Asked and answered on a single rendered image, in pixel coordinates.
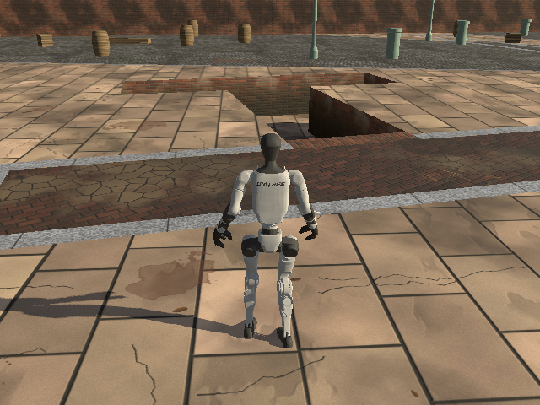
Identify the robot left hand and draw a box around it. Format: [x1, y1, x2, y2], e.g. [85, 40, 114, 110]
[213, 228, 232, 248]

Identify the right robot forearm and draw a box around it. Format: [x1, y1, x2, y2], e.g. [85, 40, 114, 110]
[303, 202, 317, 229]

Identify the right robot thigh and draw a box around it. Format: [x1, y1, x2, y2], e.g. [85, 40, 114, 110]
[277, 235, 299, 295]

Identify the robot right upper arm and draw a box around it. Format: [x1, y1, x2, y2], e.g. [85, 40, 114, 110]
[288, 170, 311, 215]

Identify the robot right foot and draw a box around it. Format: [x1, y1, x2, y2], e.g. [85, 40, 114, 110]
[277, 327, 293, 348]

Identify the robot left upper arm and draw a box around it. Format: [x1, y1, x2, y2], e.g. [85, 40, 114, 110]
[227, 170, 253, 216]

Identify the robot right hand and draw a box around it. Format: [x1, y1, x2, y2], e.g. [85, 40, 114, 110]
[299, 225, 318, 240]

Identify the left robot forearm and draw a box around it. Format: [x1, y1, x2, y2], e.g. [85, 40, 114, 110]
[216, 203, 235, 233]

